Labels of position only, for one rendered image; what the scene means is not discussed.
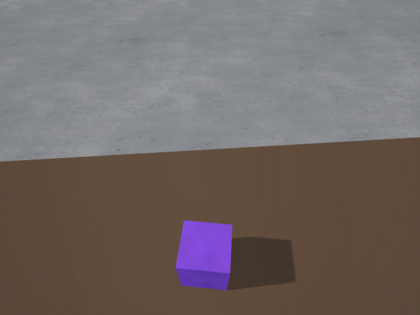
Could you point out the carton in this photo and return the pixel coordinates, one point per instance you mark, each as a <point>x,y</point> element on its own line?
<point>204,255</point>

